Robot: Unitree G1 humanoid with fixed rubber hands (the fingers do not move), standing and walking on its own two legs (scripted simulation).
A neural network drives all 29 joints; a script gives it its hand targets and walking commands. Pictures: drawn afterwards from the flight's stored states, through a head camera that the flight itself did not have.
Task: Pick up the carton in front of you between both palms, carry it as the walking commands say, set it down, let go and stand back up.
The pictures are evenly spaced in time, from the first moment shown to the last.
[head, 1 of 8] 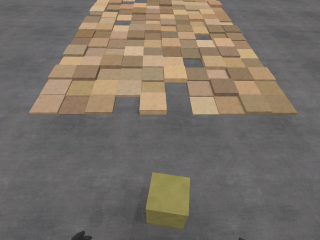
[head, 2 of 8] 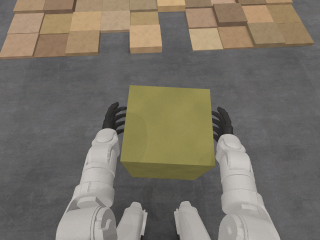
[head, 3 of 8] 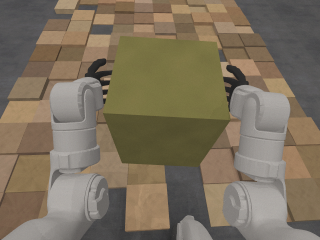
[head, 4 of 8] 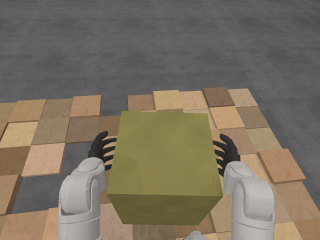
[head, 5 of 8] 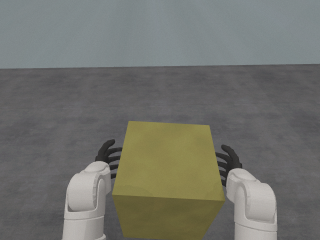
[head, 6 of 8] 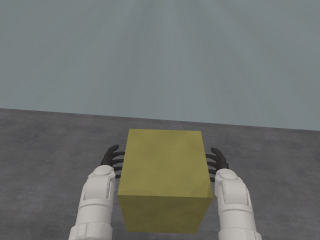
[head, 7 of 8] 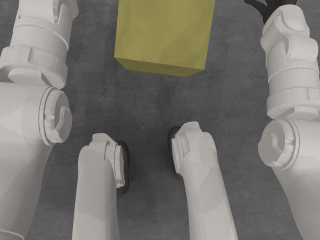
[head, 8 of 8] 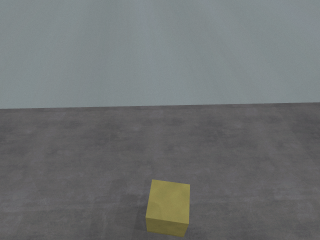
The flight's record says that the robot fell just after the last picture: no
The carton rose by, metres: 0.78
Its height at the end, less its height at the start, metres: +0.00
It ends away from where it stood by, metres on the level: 7.30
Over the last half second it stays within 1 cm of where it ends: yes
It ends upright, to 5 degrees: yes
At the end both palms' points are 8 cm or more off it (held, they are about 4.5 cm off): yes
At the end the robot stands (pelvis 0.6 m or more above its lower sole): yes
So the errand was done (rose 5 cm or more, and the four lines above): yes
